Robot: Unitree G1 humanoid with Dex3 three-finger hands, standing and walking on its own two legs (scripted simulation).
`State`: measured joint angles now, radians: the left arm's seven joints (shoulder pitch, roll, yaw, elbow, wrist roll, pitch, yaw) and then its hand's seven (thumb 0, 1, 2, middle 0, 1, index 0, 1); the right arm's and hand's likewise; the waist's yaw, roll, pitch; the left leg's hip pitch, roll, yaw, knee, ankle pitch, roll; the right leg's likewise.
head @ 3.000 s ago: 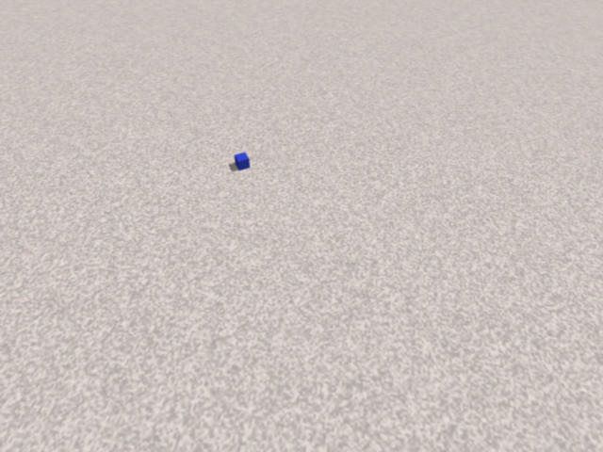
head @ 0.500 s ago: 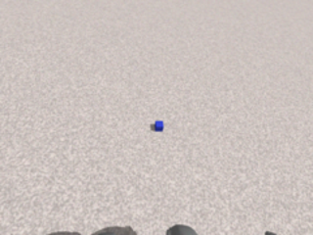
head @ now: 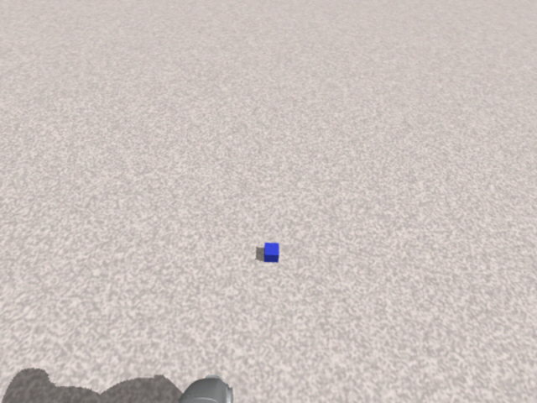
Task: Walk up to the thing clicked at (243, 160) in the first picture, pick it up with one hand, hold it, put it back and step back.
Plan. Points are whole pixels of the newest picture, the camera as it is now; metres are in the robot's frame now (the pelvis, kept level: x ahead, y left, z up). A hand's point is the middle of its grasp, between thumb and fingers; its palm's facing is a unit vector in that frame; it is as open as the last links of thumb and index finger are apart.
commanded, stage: walk up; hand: left
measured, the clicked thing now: (271, 252) +0.79 +0.01 -0.73
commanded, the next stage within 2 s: none
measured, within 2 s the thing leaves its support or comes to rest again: neither
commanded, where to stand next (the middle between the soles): +0.43 -0.25 m, yaw +4 degrees
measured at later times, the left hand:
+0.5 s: hand (192, 342) +0.24 +0.15 -0.14, palm faces -0.04 -0.92 -0.40, open 7.4 cm
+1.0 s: hand (263, 300) +0.33 +0.03 -0.16, palm faces -0.02 -0.96 -0.29, open 7.4 cm
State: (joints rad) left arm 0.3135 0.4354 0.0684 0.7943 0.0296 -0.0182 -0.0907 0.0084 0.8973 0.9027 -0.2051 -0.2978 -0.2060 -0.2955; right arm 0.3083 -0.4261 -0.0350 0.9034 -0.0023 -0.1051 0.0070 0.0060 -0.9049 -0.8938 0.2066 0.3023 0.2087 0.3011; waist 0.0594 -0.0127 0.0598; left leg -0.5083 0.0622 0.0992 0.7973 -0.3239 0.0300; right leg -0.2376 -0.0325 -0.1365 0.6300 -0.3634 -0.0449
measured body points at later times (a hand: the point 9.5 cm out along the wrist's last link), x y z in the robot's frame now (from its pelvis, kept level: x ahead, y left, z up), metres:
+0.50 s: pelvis +0.15 -0.15 -0.02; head +0.15 -0.15 +0.43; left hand +0.24 +0.20 -0.12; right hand +0.16 -0.52 -0.11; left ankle +0.13 +0.06 -0.70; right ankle +0.21 -0.29 -0.73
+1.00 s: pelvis +0.29 -0.24 +0.00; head +0.31 -0.20 +0.45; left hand +0.33 +0.08 -0.14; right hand +0.37 -0.56 -0.08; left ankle +0.33 -0.12 -0.72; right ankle +0.32 -0.37 -0.67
